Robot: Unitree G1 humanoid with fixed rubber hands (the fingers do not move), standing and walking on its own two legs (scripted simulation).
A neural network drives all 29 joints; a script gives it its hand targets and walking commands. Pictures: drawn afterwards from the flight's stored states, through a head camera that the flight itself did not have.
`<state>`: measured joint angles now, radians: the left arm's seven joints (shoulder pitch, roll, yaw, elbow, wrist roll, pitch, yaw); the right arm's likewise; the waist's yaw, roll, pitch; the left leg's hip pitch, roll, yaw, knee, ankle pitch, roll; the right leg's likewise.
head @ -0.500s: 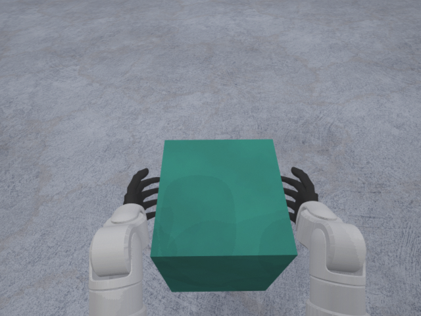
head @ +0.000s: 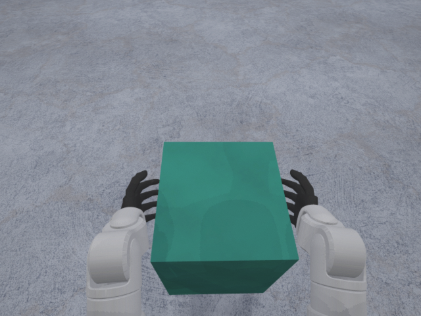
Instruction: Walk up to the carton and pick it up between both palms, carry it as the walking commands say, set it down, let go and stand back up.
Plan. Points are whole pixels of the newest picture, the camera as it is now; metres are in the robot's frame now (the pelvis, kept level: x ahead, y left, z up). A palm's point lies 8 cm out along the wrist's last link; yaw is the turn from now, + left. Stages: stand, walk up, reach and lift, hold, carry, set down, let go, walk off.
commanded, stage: carry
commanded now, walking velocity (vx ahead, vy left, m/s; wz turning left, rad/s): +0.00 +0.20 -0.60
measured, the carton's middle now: (217, 223) +0.30 +0.00 +0.01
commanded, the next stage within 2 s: none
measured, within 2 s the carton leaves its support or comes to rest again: neither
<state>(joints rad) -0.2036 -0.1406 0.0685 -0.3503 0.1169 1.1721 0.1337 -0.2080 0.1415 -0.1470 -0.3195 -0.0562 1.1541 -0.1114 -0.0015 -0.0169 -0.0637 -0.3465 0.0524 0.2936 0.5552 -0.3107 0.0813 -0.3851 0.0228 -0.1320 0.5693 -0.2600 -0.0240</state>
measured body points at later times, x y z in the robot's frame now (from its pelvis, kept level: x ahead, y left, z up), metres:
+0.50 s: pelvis -0.05 +0.12 +0.00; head -0.05 +0.14 +0.44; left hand +0.26 +0.19 +0.06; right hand +0.19 -0.09 +0.08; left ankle -0.04 +0.24 -0.73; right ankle +0.00 -0.06 -0.72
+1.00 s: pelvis -0.08 +0.22 +0.00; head -0.07 +0.20 +0.45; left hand +0.23 +0.16 +0.06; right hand +0.05 -0.07 +0.05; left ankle -0.04 +0.30 -0.69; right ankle -0.14 +0.13 -0.73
